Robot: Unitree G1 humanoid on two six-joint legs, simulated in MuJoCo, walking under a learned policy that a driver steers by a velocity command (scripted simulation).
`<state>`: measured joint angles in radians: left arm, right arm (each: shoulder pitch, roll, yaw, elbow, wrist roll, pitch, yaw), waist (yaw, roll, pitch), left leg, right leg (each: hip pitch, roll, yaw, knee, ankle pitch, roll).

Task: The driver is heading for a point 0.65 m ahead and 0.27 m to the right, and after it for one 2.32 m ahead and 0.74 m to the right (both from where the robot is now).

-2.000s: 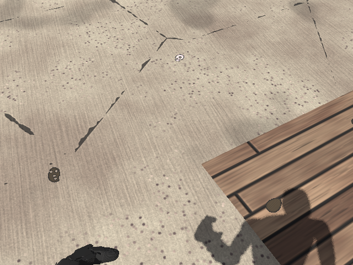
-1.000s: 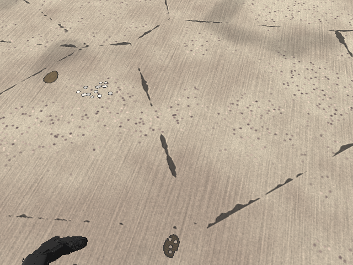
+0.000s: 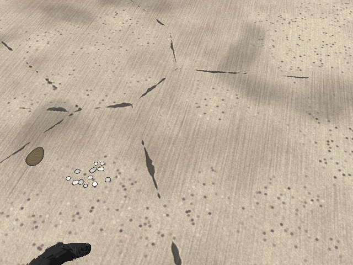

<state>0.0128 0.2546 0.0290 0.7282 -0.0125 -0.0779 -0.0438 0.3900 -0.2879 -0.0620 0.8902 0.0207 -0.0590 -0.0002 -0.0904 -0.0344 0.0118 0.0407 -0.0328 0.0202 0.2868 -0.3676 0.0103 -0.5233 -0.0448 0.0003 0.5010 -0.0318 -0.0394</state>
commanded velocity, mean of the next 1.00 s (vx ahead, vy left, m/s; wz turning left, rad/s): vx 0.50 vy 0.00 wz -0.45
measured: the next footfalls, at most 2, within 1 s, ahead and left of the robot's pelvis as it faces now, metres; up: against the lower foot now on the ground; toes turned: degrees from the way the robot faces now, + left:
right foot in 0.02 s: +0.18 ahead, -0.12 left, +0.00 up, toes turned -1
left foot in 0.52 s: +0.45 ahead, +0.09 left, +0.00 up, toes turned -15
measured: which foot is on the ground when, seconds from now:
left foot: down 0.00-0.02, up 0.04-0.50, down 0.52-1.00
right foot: up 0.00-0.00, down 0.02-0.52, up 0.54-1.00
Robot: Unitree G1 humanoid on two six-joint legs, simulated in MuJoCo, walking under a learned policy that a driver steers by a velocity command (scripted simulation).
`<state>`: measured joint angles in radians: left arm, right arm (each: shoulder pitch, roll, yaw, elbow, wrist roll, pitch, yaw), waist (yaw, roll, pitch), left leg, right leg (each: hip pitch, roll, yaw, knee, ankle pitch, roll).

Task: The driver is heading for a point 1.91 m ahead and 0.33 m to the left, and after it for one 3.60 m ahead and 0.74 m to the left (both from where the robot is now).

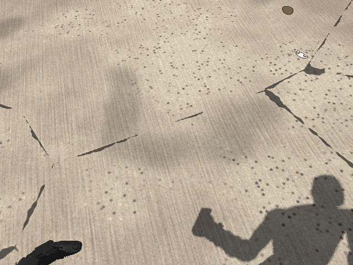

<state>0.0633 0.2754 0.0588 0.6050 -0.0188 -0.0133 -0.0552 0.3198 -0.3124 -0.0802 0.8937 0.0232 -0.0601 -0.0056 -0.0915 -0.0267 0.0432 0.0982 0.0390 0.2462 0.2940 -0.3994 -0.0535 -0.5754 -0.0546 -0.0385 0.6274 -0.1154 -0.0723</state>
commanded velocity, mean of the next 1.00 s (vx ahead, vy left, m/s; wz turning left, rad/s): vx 0.11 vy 0.00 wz -0.05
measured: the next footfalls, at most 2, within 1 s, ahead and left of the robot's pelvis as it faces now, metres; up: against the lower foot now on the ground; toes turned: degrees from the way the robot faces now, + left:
right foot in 0.04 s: +0.18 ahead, -0.10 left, +0.00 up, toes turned -5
left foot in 0.48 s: +0.32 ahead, +0.09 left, +0.00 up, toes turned -14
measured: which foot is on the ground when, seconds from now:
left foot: down 0.00-0.04, up 0.06-0.46, down 0.48-0.78, up 0.80-1.00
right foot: up 0.00-0.02, down 0.04-1.00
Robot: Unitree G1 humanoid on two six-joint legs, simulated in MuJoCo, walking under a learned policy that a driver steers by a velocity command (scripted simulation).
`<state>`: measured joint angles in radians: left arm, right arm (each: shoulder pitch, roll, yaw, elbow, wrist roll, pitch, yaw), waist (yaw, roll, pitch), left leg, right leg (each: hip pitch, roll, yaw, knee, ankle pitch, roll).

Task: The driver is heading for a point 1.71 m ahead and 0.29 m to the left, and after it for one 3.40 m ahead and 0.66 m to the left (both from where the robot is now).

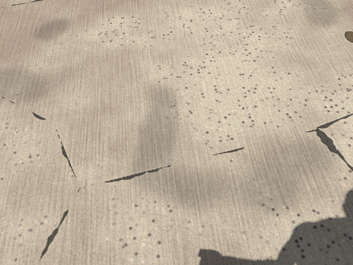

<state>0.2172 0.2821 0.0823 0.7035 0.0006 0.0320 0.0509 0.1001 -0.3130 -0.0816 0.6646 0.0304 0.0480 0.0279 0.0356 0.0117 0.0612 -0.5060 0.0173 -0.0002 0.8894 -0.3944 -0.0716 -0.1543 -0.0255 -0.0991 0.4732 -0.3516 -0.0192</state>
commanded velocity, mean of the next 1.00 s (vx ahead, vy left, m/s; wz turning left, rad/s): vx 0.02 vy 0.00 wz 0.37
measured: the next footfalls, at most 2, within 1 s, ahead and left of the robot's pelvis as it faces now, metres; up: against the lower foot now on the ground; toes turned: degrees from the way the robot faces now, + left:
left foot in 0.10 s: +0.07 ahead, +0.14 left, +0.00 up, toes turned +6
right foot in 0.54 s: +0.12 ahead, -0.05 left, +0.00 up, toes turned +21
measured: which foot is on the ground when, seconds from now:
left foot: up 0.00-0.08, down 0.10-0.54, up 0.56-0.82, down 0.84-1.00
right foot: down 0.00-0.10, up 0.12-0.52, down 0.54-1.00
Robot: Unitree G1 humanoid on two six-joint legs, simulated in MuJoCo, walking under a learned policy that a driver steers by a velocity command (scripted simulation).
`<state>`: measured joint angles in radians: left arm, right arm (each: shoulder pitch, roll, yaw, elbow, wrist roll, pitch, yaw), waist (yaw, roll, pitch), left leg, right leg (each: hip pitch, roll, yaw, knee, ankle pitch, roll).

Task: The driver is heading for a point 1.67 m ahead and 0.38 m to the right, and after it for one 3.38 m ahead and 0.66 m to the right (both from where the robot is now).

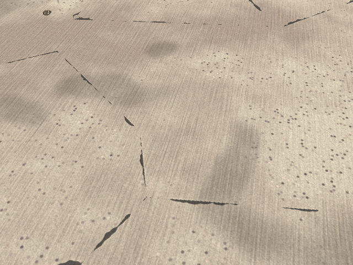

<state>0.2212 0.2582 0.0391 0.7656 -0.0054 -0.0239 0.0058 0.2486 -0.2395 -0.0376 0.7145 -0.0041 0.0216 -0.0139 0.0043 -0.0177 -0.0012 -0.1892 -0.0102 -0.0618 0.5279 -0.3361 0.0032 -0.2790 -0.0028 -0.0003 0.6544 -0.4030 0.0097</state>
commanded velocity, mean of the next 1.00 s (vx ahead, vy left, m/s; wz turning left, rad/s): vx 0.14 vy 0.00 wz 0.01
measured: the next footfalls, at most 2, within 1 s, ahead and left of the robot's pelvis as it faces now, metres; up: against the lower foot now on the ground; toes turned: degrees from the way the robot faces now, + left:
left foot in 0.52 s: +0.29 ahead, +0.10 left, +0.00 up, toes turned +0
right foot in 0.80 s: +0.23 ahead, -0.14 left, +0.00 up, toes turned +0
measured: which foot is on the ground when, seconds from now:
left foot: down 0.00-0.14, up 0.16-0.50, down 0.52-1.00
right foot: down 0.00-0.56, up 0.58-0.78, down 0.80-1.00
